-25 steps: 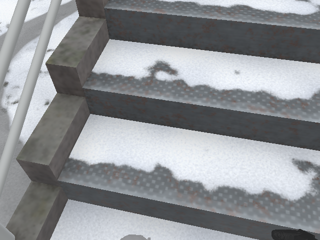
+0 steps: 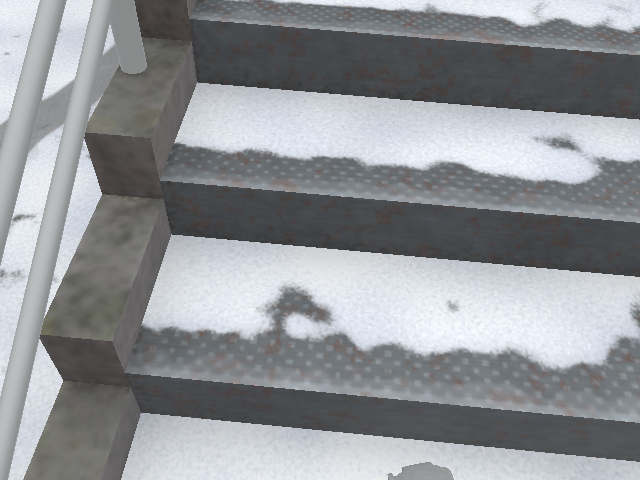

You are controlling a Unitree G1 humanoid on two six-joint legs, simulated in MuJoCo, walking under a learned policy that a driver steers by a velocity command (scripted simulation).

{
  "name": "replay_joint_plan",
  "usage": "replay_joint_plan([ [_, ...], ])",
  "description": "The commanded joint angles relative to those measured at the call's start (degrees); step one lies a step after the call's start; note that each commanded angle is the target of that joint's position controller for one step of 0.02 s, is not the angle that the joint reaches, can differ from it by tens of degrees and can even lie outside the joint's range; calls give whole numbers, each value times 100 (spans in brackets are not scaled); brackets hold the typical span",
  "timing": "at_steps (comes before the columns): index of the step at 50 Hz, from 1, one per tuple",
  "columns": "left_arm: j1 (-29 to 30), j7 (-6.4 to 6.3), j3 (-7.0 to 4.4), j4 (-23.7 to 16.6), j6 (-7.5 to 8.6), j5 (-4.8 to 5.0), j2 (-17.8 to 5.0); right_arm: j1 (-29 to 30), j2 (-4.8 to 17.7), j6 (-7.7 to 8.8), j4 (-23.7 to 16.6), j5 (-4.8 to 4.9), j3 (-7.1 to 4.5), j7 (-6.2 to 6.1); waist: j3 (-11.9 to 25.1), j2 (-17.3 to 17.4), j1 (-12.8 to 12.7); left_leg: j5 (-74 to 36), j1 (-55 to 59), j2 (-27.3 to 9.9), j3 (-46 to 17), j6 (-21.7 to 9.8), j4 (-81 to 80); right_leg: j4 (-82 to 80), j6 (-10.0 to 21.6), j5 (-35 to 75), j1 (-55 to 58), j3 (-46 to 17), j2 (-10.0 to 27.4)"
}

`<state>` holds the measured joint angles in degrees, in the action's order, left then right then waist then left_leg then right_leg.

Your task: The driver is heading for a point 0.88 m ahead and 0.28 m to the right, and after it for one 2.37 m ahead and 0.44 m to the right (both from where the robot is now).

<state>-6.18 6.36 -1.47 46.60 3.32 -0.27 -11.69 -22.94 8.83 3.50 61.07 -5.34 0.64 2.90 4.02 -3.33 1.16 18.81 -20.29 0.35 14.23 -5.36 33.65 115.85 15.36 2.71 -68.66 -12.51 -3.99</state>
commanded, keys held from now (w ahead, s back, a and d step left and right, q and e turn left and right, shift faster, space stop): w+e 1.00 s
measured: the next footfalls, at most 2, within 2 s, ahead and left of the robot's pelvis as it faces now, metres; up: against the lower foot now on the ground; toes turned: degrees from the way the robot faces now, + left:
right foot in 0.32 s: +0.34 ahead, -0.13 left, +0.15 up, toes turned -11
left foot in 0.74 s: +0.66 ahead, +0.04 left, +0.30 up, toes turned -24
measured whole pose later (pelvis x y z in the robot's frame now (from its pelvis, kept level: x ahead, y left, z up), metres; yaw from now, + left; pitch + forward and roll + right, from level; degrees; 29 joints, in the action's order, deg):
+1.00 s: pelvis +0.57 -0.04 +0.28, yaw -36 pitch +5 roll +3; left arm -6.6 5.0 -1.3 50.3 3.2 -2.5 -17.6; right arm -22.9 11.3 4.3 62.3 -3.4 0.4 -2.0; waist 9.1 -3.9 3.0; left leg 24.4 -25.1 -2.5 11.7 -1.0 44.6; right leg 94.8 9.1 -2.3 -60.4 -4.7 1.4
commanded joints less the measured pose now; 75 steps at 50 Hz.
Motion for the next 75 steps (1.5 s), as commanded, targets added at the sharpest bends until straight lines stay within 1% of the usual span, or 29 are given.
replay_joint_plan([
  [1,-288,33,155,32,-86,2,68,148,-77,206,-101,-217,184,-61,-284,378,-396,-637,475,-1261,-982,-148,-1807,954,75,-73,-1295,198,210],
  [10,2195,-196,310,-690,-279,51,3,-1646,229,126,573,-489,336,231,-440,777,369,-2665,2248,-1771,-409,-152,-2803,-1420,-40,-649,-2018,1675,702],
  [13,1807,-36,304,-878,-532,48,143,-647,1096,377,214,1,207,285,90,1325,-702,-9246,523,-1704,449,-228,-2287,-2668,-257,-1096,1754,2567,242],
  [16,352,-102,36,-420,-521,60,-465,-95,1925,471,72,308,-110,299,-139,1680,-1110,-10533,1996,-1869,308,-449,-660,-5604,-823,-2579,2637,2827,-695],
  [18,-2621,-497,-196,606,-467,14,-1020,-496,821,427,12,-552,96,562,1926,477,-1208,-7048,-1095,-1445,-484,56,3231,-6055,419,807,7488,-241,-164],
  [19,-3396,-356,-150,931,-519,-288,-1047,-556,785,283,-23,-117,-16,822,2625,-213,-1205,-1314,-2177,150,-1535,160,6155,-8320,1377,300,7991,-3085,1022],
  [20,-3324,-460,-349,1001,-308,-265,-1220,231,628,232,-427,277,-77,716,1298,-20,-1373,-1577,-3391,246,-2638,49,7423,-8906,942,-1069,7184,-3284,1365],
  [25,-1189,-212,356,1512,76,-279,660,1488,131,49,-1211,-1,108,145,-196,488,301,-786,-4994,-46,-2303,-784,8683,-8964,180,-2006,4171,-1314,750],
  [29,-1641,-416,350,1395,450,-414,53,2346,446,40,-1799,175,112,-78,-406,-167,-115,754,-4482,-62,-1851,-308,9518,-9673,-101,-2086,3256,-954,694],
  [31,-2389,-362,384,1749,415,-690,-47,3149,383,38,-2354,115,233,-162,-210,772,-195,219,-4957,-331,-2035,-436,7435,-9391,-372,-2531,4030,-1188,624],
  [35,-1310,-198,200,411,431,169,-1032,3493,163,-233,-2808,228,353,-100,8,-476,286,818,-709,-138,-571,739,4926,-10635,-40,-842,1769,-997,975],
  [37,-1369,-287,67,261,549,172,-1128,2347,802,-120,-2266,345,65,-95,665,-147,535,39,-320,429,-391,468,2765,-9236,-233,3626,4273,-628,927],
  [38,-1537,-235,94,158,597,-137,-450,1040,1336,114,-1925,250,-94,-222,1569,776,617,-2149,1643,-370,-2540,-504,2446,-6780,-719,3689,3294,-359,252],
  [39,-2089,-157,288,105,571,-388,310,-483,1717,88,-1662,170,-166,-244,3030,2753,898,-1658,3496,-2201,-6793,-2215,246,-4546,-1177,-1742,1427,-389,-670],
  [40,-1447,-137,110,165,427,-264,-27,-926,1612,155,-1475,118,-96,-257,1452,2286,1193,1784,2390,-2106,-7851,-1756,-710,-2339,-1143,-1039,291,-944,-396],
  [41,-878,-172,51,154,387,-200,-81,-242,1608,233,-1311,228,-156,-275,142,1875,782,3728,1057,-1878,-6762,-1318,-811,-1725,-1048,-478,-324,-369,-61],
  [45,-1045,-167,125,465,30,-312,38,1400,-351,212,-887,398,145,-343,94,349,-404,1466,-820,-1720,-3931,-882,-735,-1572,-708,-667,708,336,637],
  [50,240,19,193,81,-8,-233,-340,740,90,285,-364,98,133,-499,172,281,-56,21,221,-1550,-1794,-663,-1831,-2517,-565,-449,162,822,843],
  [51,488,-464,215,-672,-135,249,-159,531,818,224,-530,1258,-329,-456,-281,57,-288,-312,-221,-1546,-1719,16,-1618,-3685,-1381,-67,1407,696,897],
  [52,486,-534,163,-609,-224,390,-344,304,853,121,-618,1211,-269,-340,43,127,-112,-412,-91,-1223,-813,173,-1859,-4503,-1557,122,2016,1334,662],
  [53,367,26,195,-36,-31,-104,-368,846,470,321,-636,-195,46,-294,-49,1206,-33,-395,-99,-1313,-668,-272,-2338,-3640,-860,345,1524,1359,941],
  [55,88,279,215,27,-43,-183,-365,433,570,325,-577,-389,75,-368,-163,530,54,-954,838,-1521,-539,-508,-2139,-3718,-507,307,1006,1211,905],
  [64,-143,-221,6,-274,-206,-52,-593,51,1570,166,-601,100,-232,-20,-143,806,-431,-7282,2746,-1494,239,-480,-231,-9325,-739,-122,4571,2283,-45],
  [66,-2824,-742,-472,604,-132,-175,-1530,-1169,584,121,-283,-281,-5,439,1672,-175,-626,-3809,-761,-930,-190,324,2725,-7651,310,3957,10139,1144,858],
  [67,-3826,-567,-473,954,-212,-271,-1425,-1389,509,131,-298,46,16,606,2525,-985,-847,1454,-1629,49,-755,561,5184,-8848,1389,5153,10862,-1168,2511],
  [69,-3636,-550,-654,1403,-123,-509,-1353,712,397,168,-829,506,-93,428,58,-302,-1158,1235,-4062,-151,-1618,330,8453,-9262,655,3589,8564,-718,2562],
  [72,-1657,-536,-119,911,61,-236,-76,1783,-278,39,-1652,771,-21,-476,-280,542,-33,1266,-4300,-4,-1414,134,9761,-9801,-346,412,6156,402,2395],
  [73,-1588,-421,-17,1196,-8,-476,78,898,-604,-131,-1614,462,215,-27,-493,-1138,165,1903,-4784,-38,-1801,-594,10884,-10218,-1,-15,5490,522,2349],
  [75,-755,-429,114,1160,75,-765,161,1167,-533,-264,-2224,448,275,138,-779,14,756,1359,-5048,-167,-2061,-998,10522,-10663,-324,-1455,4254,850,2383],
])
